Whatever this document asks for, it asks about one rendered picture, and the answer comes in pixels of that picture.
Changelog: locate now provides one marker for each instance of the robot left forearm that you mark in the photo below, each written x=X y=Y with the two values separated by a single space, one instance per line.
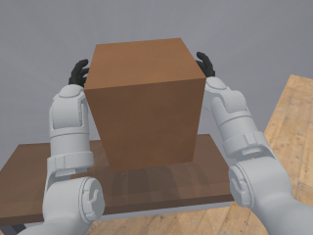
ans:
x=69 y=133

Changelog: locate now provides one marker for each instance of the robot left hand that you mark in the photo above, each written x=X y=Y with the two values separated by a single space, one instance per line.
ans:
x=78 y=73

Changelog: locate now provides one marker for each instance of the robot right forearm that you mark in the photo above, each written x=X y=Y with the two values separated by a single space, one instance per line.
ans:
x=242 y=140

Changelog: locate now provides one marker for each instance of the carton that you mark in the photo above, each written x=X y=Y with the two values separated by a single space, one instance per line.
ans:
x=145 y=98

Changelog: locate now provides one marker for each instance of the robot right upper arm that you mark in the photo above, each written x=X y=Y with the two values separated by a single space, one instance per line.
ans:
x=262 y=185

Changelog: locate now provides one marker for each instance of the robot right hand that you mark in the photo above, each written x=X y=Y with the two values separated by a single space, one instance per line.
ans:
x=206 y=65

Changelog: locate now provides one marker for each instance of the robot left upper arm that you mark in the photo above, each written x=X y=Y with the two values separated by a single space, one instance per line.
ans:
x=70 y=207

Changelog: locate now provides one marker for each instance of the table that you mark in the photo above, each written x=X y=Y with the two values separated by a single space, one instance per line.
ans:
x=203 y=181

